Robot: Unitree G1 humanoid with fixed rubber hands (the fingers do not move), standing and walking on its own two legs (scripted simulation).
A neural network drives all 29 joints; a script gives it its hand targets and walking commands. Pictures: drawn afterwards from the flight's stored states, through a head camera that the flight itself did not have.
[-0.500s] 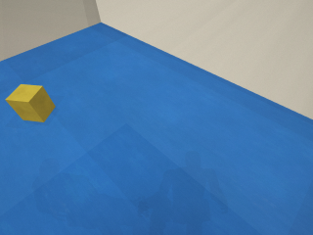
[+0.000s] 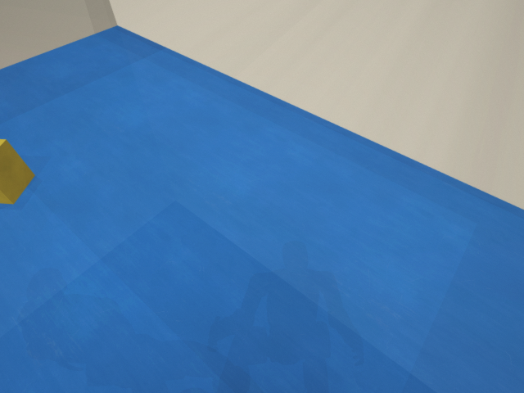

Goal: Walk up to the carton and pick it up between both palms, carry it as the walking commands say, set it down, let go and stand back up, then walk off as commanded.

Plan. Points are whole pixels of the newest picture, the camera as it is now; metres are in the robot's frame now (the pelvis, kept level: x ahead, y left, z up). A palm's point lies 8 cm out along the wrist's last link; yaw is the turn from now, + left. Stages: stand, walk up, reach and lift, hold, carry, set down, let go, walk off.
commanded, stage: walk off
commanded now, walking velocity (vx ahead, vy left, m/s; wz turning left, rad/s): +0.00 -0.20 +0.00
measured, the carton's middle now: out of the picture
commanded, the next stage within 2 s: stand in 0.26 s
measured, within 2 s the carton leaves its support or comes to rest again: neither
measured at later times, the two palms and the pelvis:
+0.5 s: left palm out of the picture -0.01 +0.15 -0.15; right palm out of the picture +0.04 -0.31 -0.11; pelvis -0.02 -0.08 +0.01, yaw +1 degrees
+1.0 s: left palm out of the picture -0.04 +0.07 -0.13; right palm out of the picture -0.01 -0.37 -0.14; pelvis -0.02 -0.15 +0.01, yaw +2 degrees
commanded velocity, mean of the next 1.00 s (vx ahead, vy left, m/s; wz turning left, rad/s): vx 0.00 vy -0.05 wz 0.00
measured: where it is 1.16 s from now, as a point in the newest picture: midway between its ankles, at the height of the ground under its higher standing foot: outside the picture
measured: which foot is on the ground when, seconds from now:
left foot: down 0.00-0.02, up 0.04-0.30, down 0.32-1.00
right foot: up 0.00-0.00, down 0.02-0.34, up 0.36-0.60, down 0.62-1.00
